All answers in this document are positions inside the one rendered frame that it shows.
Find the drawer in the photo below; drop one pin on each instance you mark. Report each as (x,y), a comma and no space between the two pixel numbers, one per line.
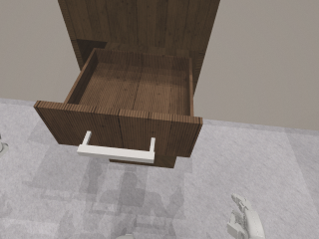
(124,99)

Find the right robot hand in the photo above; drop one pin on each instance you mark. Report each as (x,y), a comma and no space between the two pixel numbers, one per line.
(247,225)

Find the handle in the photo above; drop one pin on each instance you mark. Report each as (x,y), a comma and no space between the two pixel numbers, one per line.
(116,153)

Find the cabinet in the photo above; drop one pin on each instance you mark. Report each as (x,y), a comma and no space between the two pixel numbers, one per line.
(180,28)

